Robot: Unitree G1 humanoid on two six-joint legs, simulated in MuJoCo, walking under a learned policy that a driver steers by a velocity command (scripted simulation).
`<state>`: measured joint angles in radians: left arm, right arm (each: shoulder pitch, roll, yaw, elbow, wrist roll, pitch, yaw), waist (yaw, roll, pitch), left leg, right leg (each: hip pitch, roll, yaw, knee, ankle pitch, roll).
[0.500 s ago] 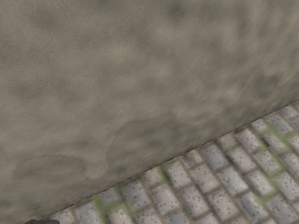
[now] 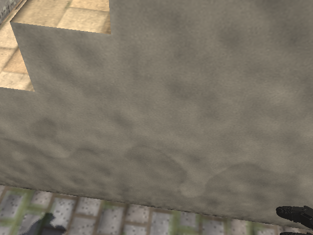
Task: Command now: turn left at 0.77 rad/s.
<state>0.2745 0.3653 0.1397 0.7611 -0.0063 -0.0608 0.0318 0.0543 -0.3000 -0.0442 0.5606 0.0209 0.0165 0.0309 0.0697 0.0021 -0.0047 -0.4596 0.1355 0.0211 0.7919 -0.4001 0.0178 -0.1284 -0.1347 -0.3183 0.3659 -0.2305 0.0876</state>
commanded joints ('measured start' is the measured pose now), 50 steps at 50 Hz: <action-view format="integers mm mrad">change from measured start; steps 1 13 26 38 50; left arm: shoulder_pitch -204 -154 -238 -211 -223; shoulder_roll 97 22 -28 140 30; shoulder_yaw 0 -70 -78 3 -23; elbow -76 -80 -197 -221 -267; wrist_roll -21 16 3 -16 -17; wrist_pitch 12 49 94 75 117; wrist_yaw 18 34 -37 -1 10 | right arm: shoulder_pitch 126 -49 6 -12 223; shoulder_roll -119 -129 -164 -75 -226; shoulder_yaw -52 -21 -53 -12 -65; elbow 1 92 204 184 227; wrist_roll -32 -54 -57 -69 -33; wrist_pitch -32 -41 -38 -61 -57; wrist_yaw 5 -85 -95 -102 -83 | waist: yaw -170 -56 -87 -31 -101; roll -69 129 113 -50 -86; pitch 30 -139 -136 -156 -127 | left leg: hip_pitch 177 292 439 -199 397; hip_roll -103 135 223 -161 10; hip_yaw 54 25 80 -71 -246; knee -429 -448 -406 141 -476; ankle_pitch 305 817 693 27 205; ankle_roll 26 171 180 -104 0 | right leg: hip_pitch -12 -384 -324 115 -299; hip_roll -96 37 35 -154 147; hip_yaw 73 305 246 738 694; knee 196 672 390 48 266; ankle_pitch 471 -32 -194 695 -172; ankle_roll -87 14 -49 -323 -129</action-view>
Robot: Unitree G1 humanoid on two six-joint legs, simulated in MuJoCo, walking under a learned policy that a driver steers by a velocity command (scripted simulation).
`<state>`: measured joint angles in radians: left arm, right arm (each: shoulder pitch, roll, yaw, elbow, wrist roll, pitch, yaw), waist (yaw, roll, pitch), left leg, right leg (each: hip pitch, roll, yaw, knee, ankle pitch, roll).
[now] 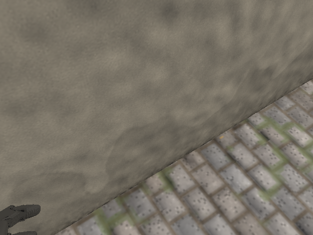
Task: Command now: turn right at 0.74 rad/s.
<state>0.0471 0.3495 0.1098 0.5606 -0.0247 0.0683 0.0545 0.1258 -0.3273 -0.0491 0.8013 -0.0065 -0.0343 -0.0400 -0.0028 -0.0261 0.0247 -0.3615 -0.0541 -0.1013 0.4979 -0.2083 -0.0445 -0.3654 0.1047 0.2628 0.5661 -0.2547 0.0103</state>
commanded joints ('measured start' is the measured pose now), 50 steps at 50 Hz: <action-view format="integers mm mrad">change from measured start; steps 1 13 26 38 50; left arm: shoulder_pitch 50 55 -5 -57 83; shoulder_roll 2 73 108 73 -3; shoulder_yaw -6 -27 2 -20 -58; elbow -90 19 35 -34 21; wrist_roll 15 5 25 64 50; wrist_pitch -28 -67 -53 -89 -82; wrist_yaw -19 -19 4 10 -30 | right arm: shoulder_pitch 90 90 27 34 10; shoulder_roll -263 -171 -32 -221 -55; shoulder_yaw -72 -46 -14 -83 3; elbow -25 -55 -199 -267 -262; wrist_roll -55 35 16 16 -37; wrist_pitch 0 38 23 10 42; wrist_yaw -19 -26 31 -7 18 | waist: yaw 34 4 -6 -13 -27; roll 231 218 -87 101 238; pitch -121 -74 -87 -160 -147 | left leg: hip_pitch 284 91 -184 269 18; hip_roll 400 155 167 312 191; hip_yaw -455 -277 121 -313 -206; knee -238 -168 385 -117 -173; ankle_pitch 103 171 -160 460 -270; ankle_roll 235 156 -63 289 195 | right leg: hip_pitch -255 288 291 -345 46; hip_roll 38 -50 -369 -119 -130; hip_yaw -48 -182 -277 -147 -254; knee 314 -240 -222 670 248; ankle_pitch -370 42 583 -149 -9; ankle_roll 11 9 -205 96 76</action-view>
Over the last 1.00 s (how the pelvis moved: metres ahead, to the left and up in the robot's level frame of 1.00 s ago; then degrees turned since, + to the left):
0.00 0.06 0.00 -37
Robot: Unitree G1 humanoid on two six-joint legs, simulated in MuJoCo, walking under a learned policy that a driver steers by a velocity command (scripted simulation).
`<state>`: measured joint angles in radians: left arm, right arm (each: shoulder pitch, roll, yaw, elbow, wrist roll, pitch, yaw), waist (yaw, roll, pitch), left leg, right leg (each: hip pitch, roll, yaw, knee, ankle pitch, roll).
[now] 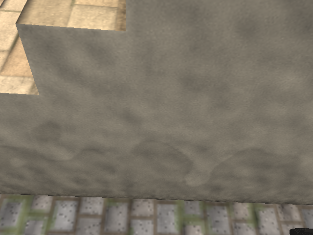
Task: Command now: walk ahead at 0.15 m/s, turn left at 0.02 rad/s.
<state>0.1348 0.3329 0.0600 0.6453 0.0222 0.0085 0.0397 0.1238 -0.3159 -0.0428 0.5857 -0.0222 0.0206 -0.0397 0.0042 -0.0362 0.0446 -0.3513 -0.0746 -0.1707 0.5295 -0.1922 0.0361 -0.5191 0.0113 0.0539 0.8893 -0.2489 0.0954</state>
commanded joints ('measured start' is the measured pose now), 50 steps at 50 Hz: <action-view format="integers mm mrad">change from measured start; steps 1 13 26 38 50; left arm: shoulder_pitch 14 98 149 -45 48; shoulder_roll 34 126 115 19 71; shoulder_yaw -2 33 36 -7 26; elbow -61 -45 -161 -261 -134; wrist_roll -7 -37 -5 -7 25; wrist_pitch -26 -54 27 66 17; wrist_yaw -19 16 -96 -143 -65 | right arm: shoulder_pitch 37 -229 63 230 275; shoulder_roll -114 -87 -146 -317 -137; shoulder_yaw -17 6 -46 -121 -52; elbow -33 -95 74 154 156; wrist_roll -22 17 25 26 -10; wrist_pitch -17 -150 -58 -56 -29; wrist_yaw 31 -1 -120 -99 -90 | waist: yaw -48 22 53 13 -22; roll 287 -121 77 203 -173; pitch -141 18 -185 -33 -94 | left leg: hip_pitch -24 -213 466 232 -231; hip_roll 220 32 476 479 118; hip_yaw -148 77 -10 224 214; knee -236 201 -117 -310 689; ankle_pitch -414 -288 777 107 -309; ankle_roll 128 -90 142 78 -88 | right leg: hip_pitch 236 432 -312 -26 451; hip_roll -6 -190 -102 -127 -218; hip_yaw -99 420 106 9 -12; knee -60 -658 483 -15 -565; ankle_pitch -72 44 -167 19 611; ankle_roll -18 -307 6 -35 -350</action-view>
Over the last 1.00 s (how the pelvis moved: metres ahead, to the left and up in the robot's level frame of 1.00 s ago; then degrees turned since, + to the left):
-0.03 0.04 0.01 34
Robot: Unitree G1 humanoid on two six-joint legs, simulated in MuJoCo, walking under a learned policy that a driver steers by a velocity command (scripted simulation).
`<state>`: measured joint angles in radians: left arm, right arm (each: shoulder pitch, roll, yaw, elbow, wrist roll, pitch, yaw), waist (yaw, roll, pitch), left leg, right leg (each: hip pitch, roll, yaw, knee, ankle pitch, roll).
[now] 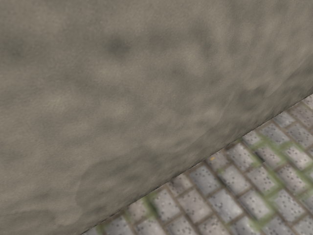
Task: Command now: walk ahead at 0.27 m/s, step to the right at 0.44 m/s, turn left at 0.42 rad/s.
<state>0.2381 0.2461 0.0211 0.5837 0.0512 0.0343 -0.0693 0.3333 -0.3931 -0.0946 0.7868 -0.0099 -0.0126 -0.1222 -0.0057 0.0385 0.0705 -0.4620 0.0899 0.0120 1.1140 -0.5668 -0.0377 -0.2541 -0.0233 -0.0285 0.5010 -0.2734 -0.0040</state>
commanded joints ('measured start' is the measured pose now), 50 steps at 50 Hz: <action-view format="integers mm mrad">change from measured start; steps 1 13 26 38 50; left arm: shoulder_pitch -103 -130 52 -40 -114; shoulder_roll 138 238 185 212 226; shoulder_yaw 61 101 85 105 106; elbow -90 -206 -115 -20 11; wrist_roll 3 -2 -22 -26 -76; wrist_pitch -7 -27 -103 -58 -52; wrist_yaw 52 71 77 152 209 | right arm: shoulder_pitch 111 -84 -131 -321 -152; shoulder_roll -51 -137 105 -6 -166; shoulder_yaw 3 -21 19 2 -49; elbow -31 -153 -236 -338 -279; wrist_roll -23 1 -7 2 -50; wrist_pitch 11 -62 17 54 56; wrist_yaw -11 14 61 111 173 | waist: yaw -41 39 -12 40 -45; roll -238 57 -211 -196 277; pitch -122 33 -135 -171 -97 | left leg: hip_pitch -55 169 -351 -294 296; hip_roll -37 296 -201 3 114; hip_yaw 41 -699 -181 -86 -493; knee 76 -885 4 107 -852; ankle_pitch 103 169 -148 175 421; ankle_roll -25 309 48 -89 459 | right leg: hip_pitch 137 -477 320 254 -517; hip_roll -177 93 -267 -332 25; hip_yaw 40 270 385 124 70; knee -195 939 -27 -198 688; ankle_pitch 602 -195 639 392 -323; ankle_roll -254 94 6 -188 25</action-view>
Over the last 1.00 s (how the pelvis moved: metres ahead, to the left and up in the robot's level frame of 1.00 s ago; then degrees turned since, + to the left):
0.05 -0.24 0.00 -32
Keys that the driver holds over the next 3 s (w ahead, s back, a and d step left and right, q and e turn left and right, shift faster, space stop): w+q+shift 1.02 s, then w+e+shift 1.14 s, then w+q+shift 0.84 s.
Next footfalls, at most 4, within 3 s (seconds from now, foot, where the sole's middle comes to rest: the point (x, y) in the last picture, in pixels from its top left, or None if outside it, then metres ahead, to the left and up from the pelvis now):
0.18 left None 0.10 0.00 -0.77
0.52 right None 0.23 -0.31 -0.77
0.94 left None -0.04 -0.13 -0.77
1.20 right None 0.12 -0.18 -0.77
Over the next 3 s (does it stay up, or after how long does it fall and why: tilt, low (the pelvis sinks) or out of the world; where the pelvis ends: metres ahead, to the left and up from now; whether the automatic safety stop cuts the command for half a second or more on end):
stays up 0.03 -0.28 0.00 its command is cut before an obstacle from the start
